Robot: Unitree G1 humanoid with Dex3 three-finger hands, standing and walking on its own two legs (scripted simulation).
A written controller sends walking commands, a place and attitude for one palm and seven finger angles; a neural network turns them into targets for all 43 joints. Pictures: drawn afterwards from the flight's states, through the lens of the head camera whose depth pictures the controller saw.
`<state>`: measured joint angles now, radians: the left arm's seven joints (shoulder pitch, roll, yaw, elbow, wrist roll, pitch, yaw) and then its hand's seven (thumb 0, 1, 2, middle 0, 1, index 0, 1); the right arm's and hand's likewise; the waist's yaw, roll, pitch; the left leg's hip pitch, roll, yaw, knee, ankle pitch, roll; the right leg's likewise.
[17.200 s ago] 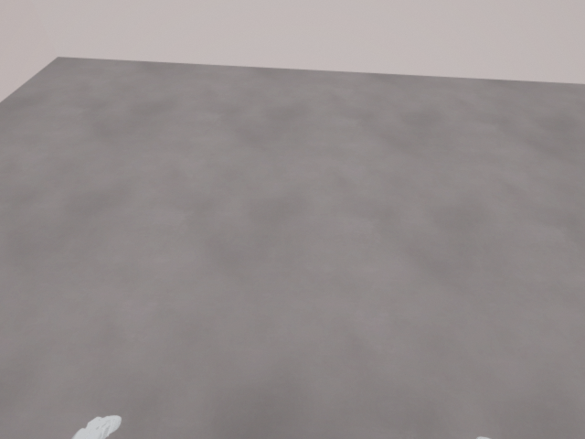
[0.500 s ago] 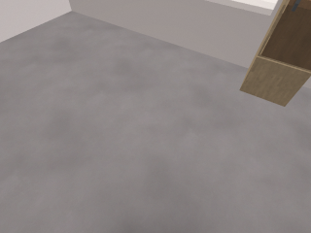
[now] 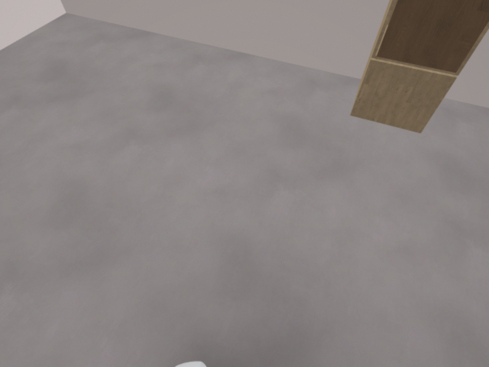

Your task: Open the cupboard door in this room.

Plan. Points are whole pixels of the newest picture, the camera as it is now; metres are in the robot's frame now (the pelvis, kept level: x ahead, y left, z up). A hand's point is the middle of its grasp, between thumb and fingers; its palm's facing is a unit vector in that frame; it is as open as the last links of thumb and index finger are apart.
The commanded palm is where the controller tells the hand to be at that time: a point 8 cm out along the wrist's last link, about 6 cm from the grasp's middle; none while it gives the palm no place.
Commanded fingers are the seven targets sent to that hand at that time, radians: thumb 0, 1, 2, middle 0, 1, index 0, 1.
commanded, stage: turn or walk to find it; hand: left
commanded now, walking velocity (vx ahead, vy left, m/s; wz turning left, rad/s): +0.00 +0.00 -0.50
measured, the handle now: out of the picture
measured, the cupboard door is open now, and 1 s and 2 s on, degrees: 0 0 0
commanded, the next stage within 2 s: stand and wait in 0.42 s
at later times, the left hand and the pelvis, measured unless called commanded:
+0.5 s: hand out of the picture +0.06 +0.22 -0.17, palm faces -0.02 -0.98 -0.21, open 7.4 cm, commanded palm none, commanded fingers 0.00 0.90 0.90 -0.20 -0.30 -0.20 -0.30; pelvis +0.00 +0.02 +0.01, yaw -4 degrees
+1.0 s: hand out of the picture +0.05 +0.25 -0.15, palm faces -0.11 -0.94 -0.33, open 7.4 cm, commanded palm none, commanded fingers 0.00 0.90 0.90 -0.20 -0.30 -0.20 -0.30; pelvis -0.01 +0.02 +0.01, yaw -7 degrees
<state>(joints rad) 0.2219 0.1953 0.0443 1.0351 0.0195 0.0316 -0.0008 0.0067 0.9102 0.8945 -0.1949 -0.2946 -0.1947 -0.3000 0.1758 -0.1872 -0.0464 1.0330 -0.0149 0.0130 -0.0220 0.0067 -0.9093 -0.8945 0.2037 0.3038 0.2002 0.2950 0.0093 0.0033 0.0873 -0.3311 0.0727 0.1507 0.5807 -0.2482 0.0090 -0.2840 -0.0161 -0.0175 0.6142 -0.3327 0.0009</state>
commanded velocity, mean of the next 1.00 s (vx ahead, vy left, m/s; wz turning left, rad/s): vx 0.00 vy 0.00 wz -0.12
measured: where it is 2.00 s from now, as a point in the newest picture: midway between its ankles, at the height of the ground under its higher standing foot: outside the picture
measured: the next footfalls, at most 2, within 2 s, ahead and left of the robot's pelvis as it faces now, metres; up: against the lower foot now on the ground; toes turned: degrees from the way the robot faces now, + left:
left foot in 0.42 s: +0.03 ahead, +0.13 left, +0.00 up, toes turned -4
left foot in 1.52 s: +0.01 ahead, +0.13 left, +0.00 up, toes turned -17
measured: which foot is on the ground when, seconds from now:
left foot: down 0.00-0.08, up 0.10-0.40, down 0.42-1.00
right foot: down 0.00-1.00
